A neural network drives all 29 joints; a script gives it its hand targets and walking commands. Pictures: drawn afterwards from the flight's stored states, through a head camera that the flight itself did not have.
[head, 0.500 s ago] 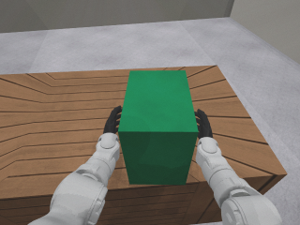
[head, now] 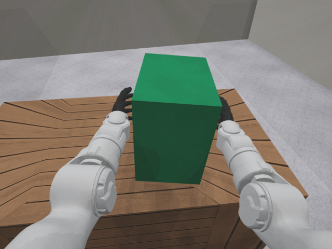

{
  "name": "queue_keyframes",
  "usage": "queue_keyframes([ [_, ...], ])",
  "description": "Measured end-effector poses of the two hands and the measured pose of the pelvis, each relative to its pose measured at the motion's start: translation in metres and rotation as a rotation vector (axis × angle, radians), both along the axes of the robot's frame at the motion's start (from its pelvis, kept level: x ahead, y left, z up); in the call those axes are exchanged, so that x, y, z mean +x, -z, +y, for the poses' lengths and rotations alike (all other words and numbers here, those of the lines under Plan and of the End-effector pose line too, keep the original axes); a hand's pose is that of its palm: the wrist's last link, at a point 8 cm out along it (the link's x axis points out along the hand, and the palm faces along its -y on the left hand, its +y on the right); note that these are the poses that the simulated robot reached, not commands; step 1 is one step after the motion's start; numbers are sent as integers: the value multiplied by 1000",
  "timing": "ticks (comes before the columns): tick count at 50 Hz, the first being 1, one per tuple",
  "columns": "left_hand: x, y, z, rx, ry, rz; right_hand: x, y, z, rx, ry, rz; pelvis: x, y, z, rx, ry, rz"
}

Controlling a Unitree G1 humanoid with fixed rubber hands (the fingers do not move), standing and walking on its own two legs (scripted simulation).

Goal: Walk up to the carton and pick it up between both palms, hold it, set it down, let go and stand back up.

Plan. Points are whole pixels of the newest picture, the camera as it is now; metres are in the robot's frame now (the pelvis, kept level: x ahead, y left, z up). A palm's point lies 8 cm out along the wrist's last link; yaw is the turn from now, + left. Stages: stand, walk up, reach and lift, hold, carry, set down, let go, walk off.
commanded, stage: reach and lift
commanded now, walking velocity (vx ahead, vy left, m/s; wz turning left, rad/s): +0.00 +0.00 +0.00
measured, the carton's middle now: (171, 117) +0.47 -0.04 +0.12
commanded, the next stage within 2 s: hold in 1.62 s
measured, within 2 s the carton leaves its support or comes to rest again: neither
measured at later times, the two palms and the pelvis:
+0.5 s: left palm (121, 122) +0.43 +0.10 +0.15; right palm (225, 117) +0.41 -0.17 +0.14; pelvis +0.04 -0.03 +0.01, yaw +1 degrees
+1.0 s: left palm (125, 139) +0.36 +0.09 +0.15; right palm (238, 132) +0.36 -0.18 +0.14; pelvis +0.01 -0.05 +0.01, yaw +2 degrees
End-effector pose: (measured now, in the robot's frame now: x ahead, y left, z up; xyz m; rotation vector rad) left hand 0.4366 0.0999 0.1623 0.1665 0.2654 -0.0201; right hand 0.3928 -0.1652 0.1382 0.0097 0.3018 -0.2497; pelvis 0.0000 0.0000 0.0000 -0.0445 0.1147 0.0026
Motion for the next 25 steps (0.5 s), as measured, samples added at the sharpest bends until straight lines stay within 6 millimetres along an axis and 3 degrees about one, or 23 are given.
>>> queue_keyframes([
  [7, -2, 35, -5, -24, -15, 29, 3, 25, -6, -21, -14, 27, 11, -4, -6, 0, -3, 27],
  [12, -5, 43, -7, -31, -35, 10, 8, 25, -11, -5, -30, 5, 22, -5, -13, 2, 0, 33],
  [17, -6, 39, -7, -35, -61, -2, 15, 17, -11, 13, -53, -7, 31, -7, -19, 7, -4, 4],
  [25, -10, 16, -2, -49, -92, -53, 19, -7, -7, 17, -83, -56, 41, -9, -29, 13, -23, -53],
])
